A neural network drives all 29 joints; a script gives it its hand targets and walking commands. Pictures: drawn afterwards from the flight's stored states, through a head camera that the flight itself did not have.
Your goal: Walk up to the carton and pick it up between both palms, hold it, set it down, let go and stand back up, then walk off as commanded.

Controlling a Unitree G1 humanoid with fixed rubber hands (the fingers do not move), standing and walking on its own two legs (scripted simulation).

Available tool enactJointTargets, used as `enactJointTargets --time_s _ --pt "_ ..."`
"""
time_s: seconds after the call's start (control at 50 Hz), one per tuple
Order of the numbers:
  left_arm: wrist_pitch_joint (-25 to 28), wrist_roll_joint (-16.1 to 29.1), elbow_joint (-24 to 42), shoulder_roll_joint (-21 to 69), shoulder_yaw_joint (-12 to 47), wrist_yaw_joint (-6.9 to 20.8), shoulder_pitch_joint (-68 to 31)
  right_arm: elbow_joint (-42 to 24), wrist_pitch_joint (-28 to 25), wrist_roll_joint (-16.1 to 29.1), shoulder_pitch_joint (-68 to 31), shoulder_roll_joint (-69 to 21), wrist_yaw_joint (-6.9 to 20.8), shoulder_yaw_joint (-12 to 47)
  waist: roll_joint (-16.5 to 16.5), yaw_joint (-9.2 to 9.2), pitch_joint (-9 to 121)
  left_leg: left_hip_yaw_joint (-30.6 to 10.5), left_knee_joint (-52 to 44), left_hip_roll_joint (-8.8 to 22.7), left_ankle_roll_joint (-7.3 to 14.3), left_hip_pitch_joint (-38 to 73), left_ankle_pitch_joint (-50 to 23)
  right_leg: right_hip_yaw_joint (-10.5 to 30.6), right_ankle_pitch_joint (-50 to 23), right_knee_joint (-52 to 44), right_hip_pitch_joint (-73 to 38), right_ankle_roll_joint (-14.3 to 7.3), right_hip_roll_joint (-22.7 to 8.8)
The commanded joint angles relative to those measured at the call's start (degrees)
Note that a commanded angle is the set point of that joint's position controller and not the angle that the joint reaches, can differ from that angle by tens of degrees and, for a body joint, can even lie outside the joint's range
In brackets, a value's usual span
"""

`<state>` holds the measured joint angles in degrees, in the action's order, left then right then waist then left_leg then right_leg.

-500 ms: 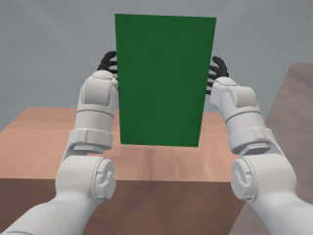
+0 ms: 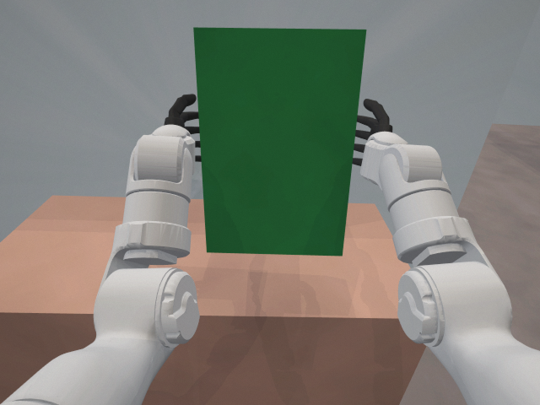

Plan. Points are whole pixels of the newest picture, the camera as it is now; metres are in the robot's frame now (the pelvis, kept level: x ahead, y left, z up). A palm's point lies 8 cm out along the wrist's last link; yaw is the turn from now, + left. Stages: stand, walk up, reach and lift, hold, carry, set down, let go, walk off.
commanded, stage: set down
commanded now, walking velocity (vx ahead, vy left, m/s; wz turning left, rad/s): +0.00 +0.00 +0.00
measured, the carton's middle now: (276, 136) +0.47 +0.00 +0.28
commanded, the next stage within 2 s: none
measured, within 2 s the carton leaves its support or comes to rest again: neither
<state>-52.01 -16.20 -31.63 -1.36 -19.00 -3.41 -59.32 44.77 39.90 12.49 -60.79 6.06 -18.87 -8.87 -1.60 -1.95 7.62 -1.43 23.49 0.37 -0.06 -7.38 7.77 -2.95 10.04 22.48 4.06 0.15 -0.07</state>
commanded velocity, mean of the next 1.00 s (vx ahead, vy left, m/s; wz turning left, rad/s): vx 0.00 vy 0.00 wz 0.00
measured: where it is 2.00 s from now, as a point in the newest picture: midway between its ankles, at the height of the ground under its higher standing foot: outside the picture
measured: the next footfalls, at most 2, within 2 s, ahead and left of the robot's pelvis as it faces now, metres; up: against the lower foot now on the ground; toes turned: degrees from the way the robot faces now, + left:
none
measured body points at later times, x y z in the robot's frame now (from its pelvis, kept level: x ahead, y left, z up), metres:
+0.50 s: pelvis +0.02 -0.01 +0.00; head -0.07 +0.01 +0.44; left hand +0.41 +0.15 +0.29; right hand +0.41 -0.14 +0.25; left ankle +0.07 +0.12 -0.74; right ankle +0.04 -0.12 -0.74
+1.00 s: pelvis +0.04 -0.01 +0.00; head -0.07 +0.01 +0.43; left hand +0.40 +0.15 +0.26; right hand +0.40 -0.14 +0.24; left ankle +0.07 +0.12 -0.74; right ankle +0.04 -0.12 -0.74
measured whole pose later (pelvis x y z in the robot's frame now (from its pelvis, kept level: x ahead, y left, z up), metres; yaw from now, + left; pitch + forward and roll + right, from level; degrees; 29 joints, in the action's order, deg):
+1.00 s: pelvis +0.04 -0.01 +0.00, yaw +0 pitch -13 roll +0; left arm -46.3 -22.5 -25.3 0.7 -19.1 2.0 -48.2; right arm 36.6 23.2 9.1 -43.7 -1.4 -21.0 -5.6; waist -2.0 -1.9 2.8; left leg -1.3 22.4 0.4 -0.3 2.6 11.8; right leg -2.8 14.1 21.7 -5.7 -0.1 0.0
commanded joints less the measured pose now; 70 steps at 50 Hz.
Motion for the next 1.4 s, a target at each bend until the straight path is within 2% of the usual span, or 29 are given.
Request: enactJointTargets --time_s 0.0,0.04,0.16,0.18,0.22,0.32,0.34,0.38,0.42,0.44,0.48,0.52,0.6,0.68,0.7,0.74,0.76,0.8,0.88,0.96,0.98,1.02,1.14,1.16,1.18,1.24,1.3,1.34,1.38 --pt "9.9 11.94 5.4 35.06 16.97 12.53 -58.58 -12.81 -7.41 8.85 -61.77 -36.42 12.14 8.08 5.0 -4.35 19.52 -1.43 -10.4 -0.36 0.04 -2.72 12.19 2.89 3.23 -6.04 -3.85 -0.19 4.17" --pt "10.55 12.52 6.5 34.34 15.03 12.14 -60.58 -15.18 -8.84 9.27 -64.25 -37.75 12.44 8.91 3.89 -2.35 21.78 -0.07 -9.6 -0.6 0.48 -1.38 10.33 2.44 4.75 -6.28 -1.94 0.58 4.67" --pt "15.27 10.27 3.98 34.05 14.78 12.74 -58.08 -13.9 -15.69 1.64 -64.43 -38.22 13.08 6.21 4.38 -2.2 22.76 -0.22 -10.74 0.21 0.09 2.17 10.58 0.55 6.16 -7.36 -2.05 0.6 3.48" --pt "15.33 10.37 4.13 35.19 15.09 12.82 -56.7 -13.5 -16.13 1.24 -62.51 -36.44 13.04 5.42 5.47 -3.55 24.44 0.1 -10.34 0.34 -0.36 4.02 9.98 0.69 5.38 -8.01 -1.76 0.02 3.97" --pt "15.81 7.78 1.64 33.82 12.53 13.01 -51.7 -12.13 -18.09 -0.26 -60.9 -37.42 13.27 5.92 3.57 -1.39 20.4 0.38 -11.51 0.26 0.34 3.2 10.14 -0.17 6.01 -7.72 -2.2 0.38 3.89" --pt "16.35 4.7 0.29 31.94 11.1 15.15 -47.81 -9.0 -21.35 -4.05 -52.73 -33.67 13.04 3.39 4.41 -4.29 15.29 1.48 -11.91 -0.12 0.02 5.47 8.72 -1.38 5.3 -8.42 -4.45 0.84 2.9" --pt "16.11 3.04 -0.84 31.03 9.29 15.32 -43.87 -8.82 -21.47 -4.59 -52.78 -34.33 12.9 3.57 2.84 -2.76 13.3 1.57 -12.29 -0.16 0.63 3.83 7.5 -1.74 5.03 -8.45 -5.84 1.44 3.24" --pt "15.88 4.03 0.07 31.46 10.09 16.05 -45.1 -10.49 -22.73 -4.89 -53.93 -33.74 12.2 3.86 1.17 -3.4 13.69 1.65 -11.95 -0.13 0.98 5.8 5.65 -1.78 4.32 -8.68 -5.94 1.34 3.46" --pt "15.93 3.9 -0.13 32.31 12.24 16.16 -42.04 -14.21 -24.52 -5.29 -54.76 -32.71 11.92 4.92 2.94 -3.08 14.02 1.84 -10.99 -0.36 0.01 6.74 3.17 -2.49 2.52 -8.35 -6.87 1.22 3.31" --pt "16.02 5.04 1.73 33.08 13.33 16.14 -41.65 -14.63 -24.6 -4.74 -53.53 -33.69 11.26 5.7 1.22 -4.17 14.74 2.09 -9.34 -0.91 -0.12 9.36 -1.49 -2.55 -0.28 -8.87 -6.2 1.36 2.96" --pt "15.67 5.57 5.16 34.04 15.06 15.52 -37.49 -23.21 -25.93 -1.39 -56.43 -35.09 10.73 11.42 0.74 -1.21 19.16 2.23 -6.16 -1.75 -0.2 14.13 -11.74 -2.59 -6.04 -8.54 -6.94 1.78 3.52" --pt "15.56 7.37 9.65 36.14 18.06 15.25 -36.37 -28.19 -26.99 1.59 -56.07 -36.7 10.12 17.29 0.46 -1.2 25.04 2.37 -2.33 -2.55 -0.78 18.4 -22.58 -2.76 -14.94 -7.63 -10.4 2.48 4.62" --pt "15.1 10.62 15.82 38.7 21.54 14.18 -33.09 -39.86 -27.74 7.57 -61.17 -40.93 8.4 26.71 -3.82 1.37 28.73 1.91 -0.51 -3.72 0.49 18.97 -26.72 -1.39 -30.67 -5.07 -13.92 4.62 4.0" --pt "13.46 10.25 20.46 37.74 22.97 14.12 -29.38 -42.83 -26.36 9.64 -56.59 -42.74 7.6 33.36 -4.47 1.24 25.38 1.17 0.0 -4.5 0.56 17.62 -26.47 -0.15 -40.95 -3.0 -16.45 5.9 2.38" --pt "12.9 10.01 22.6 38.38 24.88 14.08 -29.67 -44.23 -26.38 9.22 -54.87 -42.46 6.99 34.29 -3.07 -0.24 26.82 1.15 0.24 -4.61 0.02 18.1 -27.45 -0.98 -42.97 -2.46 -17.8 5.86 2.65" --pt "12.22 8.04 19.66 37.33 22.02 14.88 -29.22 -41.29 -25.38 8.47 -53.57 -41.96 7.28 32.65 -3.31 0.26 21.16 0.76 -0.67 -3.91 0.45 17.46 -22.01 -0.8 -33.99 -3.67 -14.9 5.27 2.45" --pt "11.58 7.57 17.54 36.06 20.46 15.42 -27.68 -38.58 -24.76 7.6 -51.43 -40.37 7.4 30.78 -3.85 -1.28 16.46 0.95 -2.31 -4.16 0.99 16.35 -18.22 -1.36 -32.24 -4.38 -12.33 5.24 1.88" --pt "10.48 6.64 18.31 35.34 18.6 16.62 -28.11 -37.87 -23.98 7.25 -51.13 -40.96 7.2 30.5 -5.15 -0.19 14.93 1.06 -2.99 -3.89 1.54 15.63 -16.16 -0.95 -31.9 -4.36 -12.82 6.0 1.06" --pt "10.66 4.32 16.96 36.4 19.4 17.74 -31.23 -30.84 -24.63 4.27 -48.14 -37.37 7.53 24.59 -0.07 -3.92 11.99 1.35 -3.11 -3.29 -0.32 17.39 -17.28 -2.45 -23.02 -5.93 -9.08 3.95 2.07" --pt "12.33 4.29 16.67 36.99 19.88 18.48 -34.65 -26.21 -25.61 1.32 -46.05 -37.66 8.31 20.5 -0.28 -5.62 11.16 2.28 -4.7 -2.7 -0.67 17.75 -14.31 -2.78 -16.76 -6.9 -8.23 3.13 2.1" --pt "11.88 2.29 14.19 35.63 16.29 18.99 -32.65 -24.01 -25.44 0.34 -45.03 -37.54 8.85 19.94 -1.51 -3.39 8.86 3.21 -5.82 -2.61 -0.13 16.96 -12.67 -2.69 -14.69 -7.42 -7.71 3.48 2.04" --pt "12.7 1.78 12.06 35.61 15.79 19.24 -34.73 -22.04 -26.54 -2.15 -45.64 -36.74 9.81 16.52 -1.03 -4.84 7.21 3.31 -7.4 -2.6 0.13 14.49 -7.63 -2.89 -8.14 -8.34 -7.32 2.89 1.67" --pt "15.28 -1.52 4.22 32.01 9.96 19.36 -34.58 -18.0 -29.3 -9.97 -44.88 -35.0 13.28 8.22 -2.59 -2.94 1.42 4.12 -13.52 -0.67 2.07 5.24 7.72 -4.07 7.32 -8.98 -4.87 2.39 2.32" --pt "16.12 -0.34 6.09 30.96 9.87 19.21 -37.84 -16.5 -30.1 -10.42 -43.97 -36.62 13.3 8.23 -3.91 -2.65 1.66 5.26 -13.2 -1.16 2.65 5.43 8.46 -4.12 8.32 -9.09 -4.6 2.66 1.59" --pt "17.11 -1.12 5.57 32.55 11.48 18.87 -37.3 -15.96 -30.96 -11.99 -42.49 -34.86 13.88 5.51 -0.51 -4.16 1.14 4.32 -14.91 0.48 1.81 3.3 11.74 -5.14 7.8 -7.8 -5.73 2.54 2.56" --pt "19.83 -1.43 2.29 30.51 10.12 17.84 -36.8 -13.72 -32.71 -14.78 -41.98 -36.17 15.55 4.54 -1.9 -1.81 2.3 4.86 -14.89 0.22 2.59 0.99 13.69 -5.0 10.33 -7.49 -5.38 2.56 2.47" --pt "22.61 1.24 3.96 31.73 12.06 16.82 -40.17 -12.22 -34.52 -16.31 -42.73 -36.4 16.17 3.57 -1.57 -3.34 6.88 5.26 -13.25 0.23 2.13 5.32 10.49 -5.65 7.65 -6.85 -3.99 2.7 2.44" --pt "25.12 2.49 6.85 31.55 13.9 16.16 -40.29 -12.75 -36.07 -16.84 -39.25 -39.04 16.73 6.67 -2.28 -1.06 12.44 6.67 -10.53 -0.98 1.83 8.28 4.06 -4.72 3.92 -6.67 -6.42 2.76 1.69" --pt "26.77 4.3 9.38 33.89 17.41 14.56 -41.02 -14.79 -36.93 -14.55 -40.56 -40.64 16.73 10.1 -0.78 -1.2 17.78 5.66 -7.57 -1.34 0.87 13.32 -2.9 -4.49 -1.69 -6.19 -5.3 2.41 1.93"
